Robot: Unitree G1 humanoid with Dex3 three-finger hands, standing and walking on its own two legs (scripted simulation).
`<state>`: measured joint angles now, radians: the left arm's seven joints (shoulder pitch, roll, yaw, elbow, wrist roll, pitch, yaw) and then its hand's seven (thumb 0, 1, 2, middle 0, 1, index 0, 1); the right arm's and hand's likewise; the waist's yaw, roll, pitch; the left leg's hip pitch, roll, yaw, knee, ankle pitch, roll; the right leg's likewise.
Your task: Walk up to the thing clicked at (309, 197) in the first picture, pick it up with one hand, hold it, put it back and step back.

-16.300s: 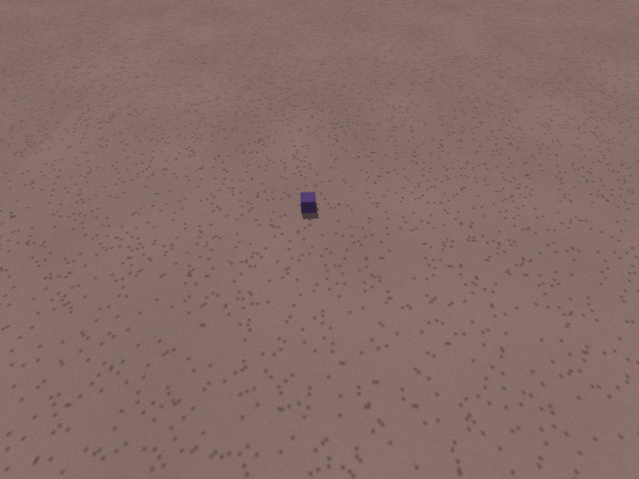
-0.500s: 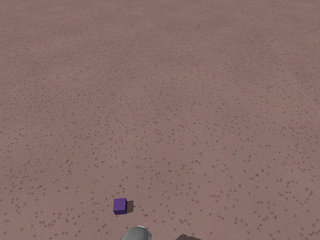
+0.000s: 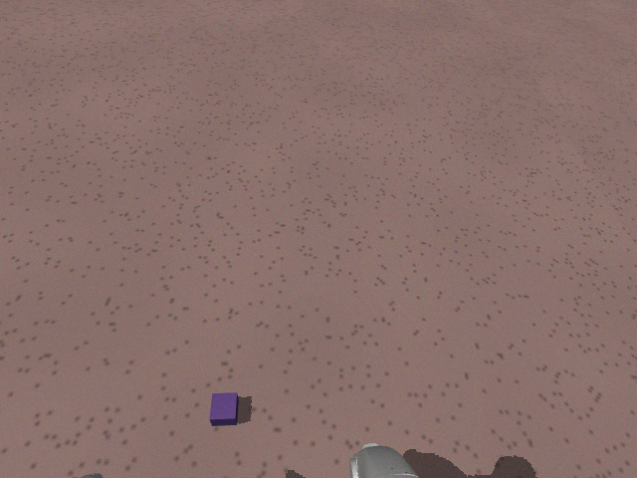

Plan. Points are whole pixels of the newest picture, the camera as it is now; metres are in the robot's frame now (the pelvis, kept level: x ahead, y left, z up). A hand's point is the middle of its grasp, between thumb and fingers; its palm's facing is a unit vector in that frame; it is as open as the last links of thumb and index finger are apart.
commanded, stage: walk up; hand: left
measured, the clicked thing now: (224, 409) +0.40 +0.20 -0.73
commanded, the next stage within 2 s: none
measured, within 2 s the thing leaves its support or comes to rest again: neither
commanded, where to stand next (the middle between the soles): +0.02 -0.05 m, yaw +1 degrees
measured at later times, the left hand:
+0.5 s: hand out of the picture +0.13 +0.20 -0.15, palm faces -0.03 -0.92 -0.38, open 7.4 cm
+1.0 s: hand out of the picture +0.04 +0.20 -0.15, palm faces +0.03 -0.95 -0.32, open 7.4 cm
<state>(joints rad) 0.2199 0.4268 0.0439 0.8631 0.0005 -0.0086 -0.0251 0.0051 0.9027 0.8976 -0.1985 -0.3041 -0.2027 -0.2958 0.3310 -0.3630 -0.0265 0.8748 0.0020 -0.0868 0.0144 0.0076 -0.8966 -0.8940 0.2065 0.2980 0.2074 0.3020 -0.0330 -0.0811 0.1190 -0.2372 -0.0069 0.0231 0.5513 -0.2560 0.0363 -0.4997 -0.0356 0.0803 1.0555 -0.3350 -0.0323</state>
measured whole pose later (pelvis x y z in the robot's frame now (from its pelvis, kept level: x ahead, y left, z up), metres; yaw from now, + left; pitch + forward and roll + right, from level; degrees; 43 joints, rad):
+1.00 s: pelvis +0.00 -0.05 +0.01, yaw +1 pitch -2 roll +0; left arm 0.16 0.34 0.02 1.12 0.01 0.01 -0.03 0.01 0.90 0.90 -0.20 -0.30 -0.20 -0.30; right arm 0.14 -0.37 0.01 1.08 0.00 -0.02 0.01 0.01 -0.90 -0.89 0.20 0.30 0.20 0.30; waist 0.03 0.00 0.05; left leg -0.14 -0.01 -0.01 0.43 -0.25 0.00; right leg -0.25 0.01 -0.04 0.39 -0.11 -0.03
